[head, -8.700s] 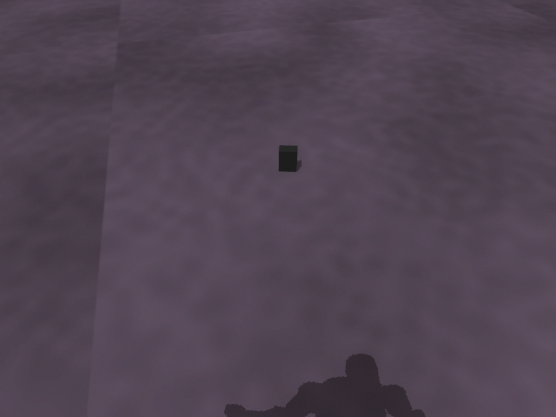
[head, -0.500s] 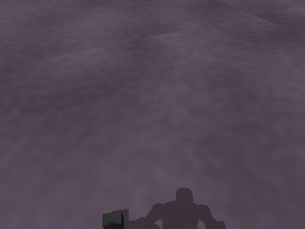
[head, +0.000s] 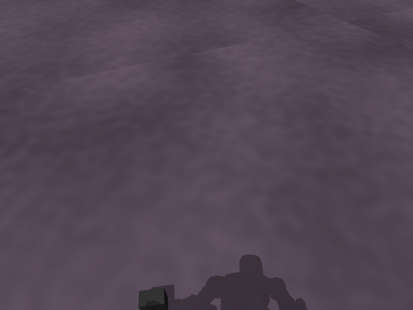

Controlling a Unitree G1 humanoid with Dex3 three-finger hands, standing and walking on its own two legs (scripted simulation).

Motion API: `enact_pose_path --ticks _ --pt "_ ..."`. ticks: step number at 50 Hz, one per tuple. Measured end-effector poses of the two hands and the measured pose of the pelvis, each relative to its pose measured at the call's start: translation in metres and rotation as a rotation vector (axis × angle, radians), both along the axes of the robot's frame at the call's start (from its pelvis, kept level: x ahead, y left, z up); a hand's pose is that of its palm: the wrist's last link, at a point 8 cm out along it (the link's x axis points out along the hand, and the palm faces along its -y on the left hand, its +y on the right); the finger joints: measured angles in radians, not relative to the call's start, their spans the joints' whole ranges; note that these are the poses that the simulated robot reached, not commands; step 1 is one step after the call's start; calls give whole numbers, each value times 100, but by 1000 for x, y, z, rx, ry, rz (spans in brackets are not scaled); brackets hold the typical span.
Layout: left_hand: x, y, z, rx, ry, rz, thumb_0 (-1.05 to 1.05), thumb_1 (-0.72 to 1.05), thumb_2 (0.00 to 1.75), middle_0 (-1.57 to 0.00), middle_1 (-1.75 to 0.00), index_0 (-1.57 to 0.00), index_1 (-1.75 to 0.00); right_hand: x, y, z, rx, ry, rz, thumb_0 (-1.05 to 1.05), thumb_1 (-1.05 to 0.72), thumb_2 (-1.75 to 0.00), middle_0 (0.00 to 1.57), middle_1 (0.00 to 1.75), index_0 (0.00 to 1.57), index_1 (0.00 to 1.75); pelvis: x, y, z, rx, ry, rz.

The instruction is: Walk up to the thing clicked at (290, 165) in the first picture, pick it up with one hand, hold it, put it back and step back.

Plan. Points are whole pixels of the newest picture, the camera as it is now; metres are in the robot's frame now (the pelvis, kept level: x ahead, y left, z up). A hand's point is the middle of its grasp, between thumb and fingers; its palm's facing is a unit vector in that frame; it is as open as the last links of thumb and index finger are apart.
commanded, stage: go down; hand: left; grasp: from the side
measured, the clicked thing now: (154, 301) +0.32 +0.24 -0.71
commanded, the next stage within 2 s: none
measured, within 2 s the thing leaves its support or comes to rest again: neither
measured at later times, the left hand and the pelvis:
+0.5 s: hand out of the picture +0.14 +0.29 -0.20, palm faces +0.09 -0.94 -0.33, open 14.4 cm; pelvis -0.02 +0.00 -0.06, yaw +1 degrees
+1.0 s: hand out of the picture +0.12 +0.32 -0.23, palm faces +0.15 -0.94 -0.29, open 17.1 cm; pelvis -0.02 +0.01 -0.12, yaw +2 degrees
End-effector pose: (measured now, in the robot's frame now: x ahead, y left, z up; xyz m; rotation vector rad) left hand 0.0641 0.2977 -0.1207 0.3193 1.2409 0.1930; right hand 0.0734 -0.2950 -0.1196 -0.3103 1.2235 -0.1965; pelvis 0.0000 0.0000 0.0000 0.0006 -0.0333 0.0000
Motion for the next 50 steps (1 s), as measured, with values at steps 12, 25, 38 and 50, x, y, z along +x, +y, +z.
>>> enact_pose_path --ticks 12,25,38,50 --pt "47 -4 -7 -25 -138 54 1 71 71 -11 -18 -10 -17 5 19 -4 22 -105 16 0 -96 -92 20 30 20 30 -13 -2 -10 -8 88 25" --pt "60 37 -40 -4 -203 57 1 4 22 -5 -11 -6 -10 8 37 -39 49 -185 9 1 -94 -91 20 30 20 30 -19 3 -58 -21 250 18" --pt "43 44 -62 -23 -269 42 0 -41 5 -9 -9 -9 -8 71 59 -62 34 -354 101 1 -90 -90 20 30 20 30 -21 10 -98 -44 338 28" --pt "41 64 -80 -33 -307 89 0 -47 1 -10 -6 -10 -5 99 68 -72 23 -442 185 1 -92 -90 20 30 20 30 -20 7 -122 -55 400 37"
